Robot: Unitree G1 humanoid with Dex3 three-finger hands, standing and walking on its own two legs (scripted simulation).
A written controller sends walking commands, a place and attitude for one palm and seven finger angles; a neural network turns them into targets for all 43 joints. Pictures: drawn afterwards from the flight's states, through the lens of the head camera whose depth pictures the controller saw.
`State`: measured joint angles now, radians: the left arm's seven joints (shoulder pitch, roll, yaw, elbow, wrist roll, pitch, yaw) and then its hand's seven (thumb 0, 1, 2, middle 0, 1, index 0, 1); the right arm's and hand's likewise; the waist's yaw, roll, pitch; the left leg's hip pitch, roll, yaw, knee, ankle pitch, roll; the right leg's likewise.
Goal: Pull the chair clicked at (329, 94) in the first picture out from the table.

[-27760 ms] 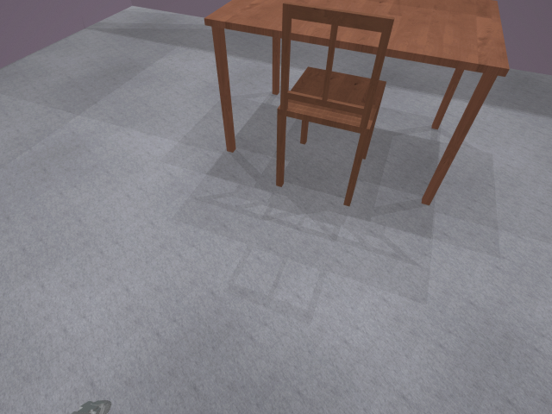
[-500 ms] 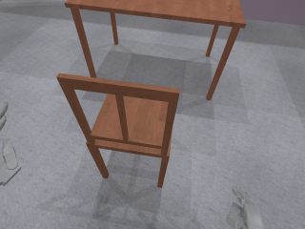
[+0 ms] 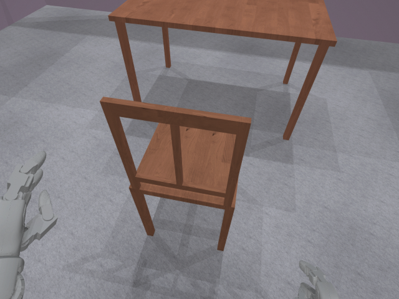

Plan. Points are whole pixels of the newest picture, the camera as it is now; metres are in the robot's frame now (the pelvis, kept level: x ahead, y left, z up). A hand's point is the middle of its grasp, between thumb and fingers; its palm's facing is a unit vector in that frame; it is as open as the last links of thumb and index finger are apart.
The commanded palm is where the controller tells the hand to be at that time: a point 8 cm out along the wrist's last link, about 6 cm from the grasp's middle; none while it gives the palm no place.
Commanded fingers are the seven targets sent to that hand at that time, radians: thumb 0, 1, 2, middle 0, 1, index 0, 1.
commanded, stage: let the arm hang, fingers relaxed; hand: left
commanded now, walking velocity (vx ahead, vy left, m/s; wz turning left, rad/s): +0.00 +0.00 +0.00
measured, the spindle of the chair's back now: (177, 157) +0.51 +0.10 -0.09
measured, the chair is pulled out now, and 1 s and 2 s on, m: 0.71 0.71 0.71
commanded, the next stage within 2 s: look to check the result in 1.04 s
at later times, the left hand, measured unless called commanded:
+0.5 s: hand out of the picture -0.02 +0.16 -0.17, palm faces -0.01 -0.97 -0.24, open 7.2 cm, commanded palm none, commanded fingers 0.00 0.90 0.90 -0.20 -0.30 -0.20 -0.30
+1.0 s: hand out of the picture -0.01 +0.14 -0.17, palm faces +0.03 -0.98 -0.19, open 7.3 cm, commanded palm none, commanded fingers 0.00 0.90 0.90 -0.20 -0.30 -0.20 -0.30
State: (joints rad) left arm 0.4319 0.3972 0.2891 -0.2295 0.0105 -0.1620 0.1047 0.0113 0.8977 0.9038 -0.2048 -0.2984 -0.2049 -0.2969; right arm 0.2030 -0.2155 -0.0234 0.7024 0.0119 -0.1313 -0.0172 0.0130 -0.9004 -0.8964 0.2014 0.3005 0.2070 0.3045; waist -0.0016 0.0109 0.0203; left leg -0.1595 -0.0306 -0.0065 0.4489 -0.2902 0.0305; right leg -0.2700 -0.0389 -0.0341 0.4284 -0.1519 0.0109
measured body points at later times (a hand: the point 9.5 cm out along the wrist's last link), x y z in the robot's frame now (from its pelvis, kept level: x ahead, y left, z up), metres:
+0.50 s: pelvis -0.01 -0.03 +0.00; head +0.02 -0.04 +0.45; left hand -0.01 +0.21 -0.15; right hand -0.07 -0.24 -0.16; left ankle -0.03 +0.10 -0.74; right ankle +0.04 -0.14 -0.74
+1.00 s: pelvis +0.00 -0.02 +0.00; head +0.02 -0.03 +0.45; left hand -0.01 +0.19 -0.16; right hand -0.02 -0.22 -0.17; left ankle -0.03 +0.10 -0.74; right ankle +0.04 -0.14 -0.74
